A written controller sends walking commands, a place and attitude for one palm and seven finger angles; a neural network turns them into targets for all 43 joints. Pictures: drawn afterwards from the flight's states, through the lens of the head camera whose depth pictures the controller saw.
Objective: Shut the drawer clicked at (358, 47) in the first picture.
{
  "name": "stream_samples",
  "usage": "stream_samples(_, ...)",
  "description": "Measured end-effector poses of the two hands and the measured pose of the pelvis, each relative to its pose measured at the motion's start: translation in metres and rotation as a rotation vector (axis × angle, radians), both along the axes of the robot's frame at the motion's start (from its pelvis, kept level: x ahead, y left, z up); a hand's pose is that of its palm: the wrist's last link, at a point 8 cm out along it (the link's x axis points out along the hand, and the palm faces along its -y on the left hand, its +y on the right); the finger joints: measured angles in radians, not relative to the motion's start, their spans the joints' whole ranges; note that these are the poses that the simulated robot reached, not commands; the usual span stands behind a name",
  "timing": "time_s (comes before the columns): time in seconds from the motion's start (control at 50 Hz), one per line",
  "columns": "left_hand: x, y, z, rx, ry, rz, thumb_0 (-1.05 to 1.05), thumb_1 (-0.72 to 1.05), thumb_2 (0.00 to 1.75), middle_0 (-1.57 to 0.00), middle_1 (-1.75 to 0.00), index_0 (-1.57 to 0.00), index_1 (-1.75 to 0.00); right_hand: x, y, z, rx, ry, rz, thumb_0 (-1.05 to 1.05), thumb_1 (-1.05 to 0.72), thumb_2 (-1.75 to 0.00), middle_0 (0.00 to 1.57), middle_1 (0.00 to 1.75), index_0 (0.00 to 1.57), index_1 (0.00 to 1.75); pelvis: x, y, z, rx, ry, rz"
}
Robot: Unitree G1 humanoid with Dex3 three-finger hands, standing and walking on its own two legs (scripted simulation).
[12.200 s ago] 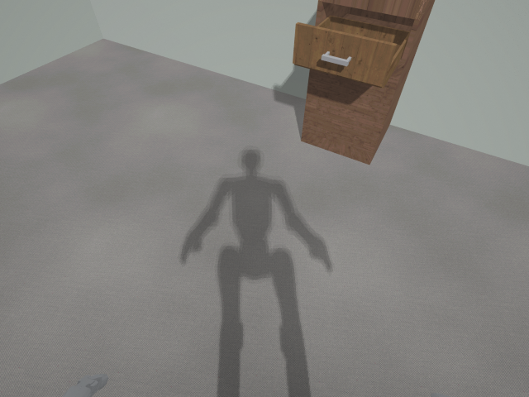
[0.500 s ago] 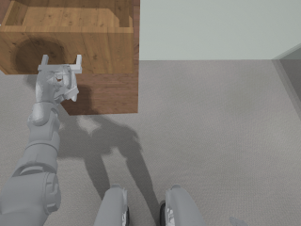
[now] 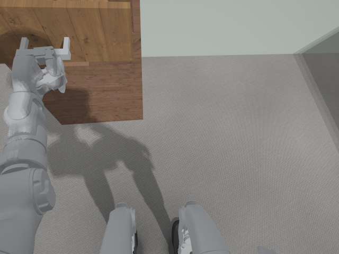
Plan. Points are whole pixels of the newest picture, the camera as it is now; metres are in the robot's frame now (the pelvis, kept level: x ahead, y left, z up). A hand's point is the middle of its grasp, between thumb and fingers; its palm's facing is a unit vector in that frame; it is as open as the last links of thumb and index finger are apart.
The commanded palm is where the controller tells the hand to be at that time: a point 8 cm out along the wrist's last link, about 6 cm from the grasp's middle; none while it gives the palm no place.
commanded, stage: push the drawer shut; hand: left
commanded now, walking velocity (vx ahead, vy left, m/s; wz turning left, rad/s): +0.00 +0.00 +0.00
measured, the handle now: (45, 48) +0.57 +0.26 +0.05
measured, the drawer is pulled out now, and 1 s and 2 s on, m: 0.11 0.01 0.00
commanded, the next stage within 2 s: pull the fist back off the drawer in 1.16 s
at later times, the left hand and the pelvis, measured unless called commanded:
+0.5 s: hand (58, 55) +0.55 +0.23 +0.05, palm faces +0.05 -1.00 -0.05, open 3.2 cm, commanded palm +0.57 +0.24 +0.05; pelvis -0.01 +0.01 -0.02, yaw -1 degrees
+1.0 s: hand (60, 35) +0.61 +0.23 +0.05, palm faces +0.06 -1.00 -0.04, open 3.4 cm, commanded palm +0.64 +0.22 +0.05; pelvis -0.01 +0.02 -0.02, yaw -3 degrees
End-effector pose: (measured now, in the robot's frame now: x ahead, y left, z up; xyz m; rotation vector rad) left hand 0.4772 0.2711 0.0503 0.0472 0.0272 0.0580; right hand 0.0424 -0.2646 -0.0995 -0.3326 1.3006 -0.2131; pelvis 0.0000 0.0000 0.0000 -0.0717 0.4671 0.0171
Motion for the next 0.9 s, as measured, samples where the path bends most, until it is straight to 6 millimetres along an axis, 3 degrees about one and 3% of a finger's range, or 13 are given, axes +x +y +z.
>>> stream_samples(0.34, 0.031, 0.008, 0.003, -0.001, -0.006, -0.007, 0.03, 0.67, 0.91, -1.4, -1.6, -1.4, -1.6, -0.036, 0.005, 0.0, -0.03, 0.059, -0.036, 0.0, -0.9, -0.9, 0.21, 0.3, 0.2, 0.3, -0.008, 0.005, -0.011, -0.021, 0.035, -0.005)
stream_samples(0.9, 0.095, 0.013, 0.006, -0.006, 0.003, -0.002, 0.07, 0.66, 0.89, -1.4, -1.6, -1.4, -1.6, -0.096, 0.035, 0.006, -0.048, 0.214, -0.102, 0.0, -0.9, -0.9, 0.21, 0.3, 0.21, 0.3, -0.013, 0.02, -0.023, -0.056, 0.117, -0.016)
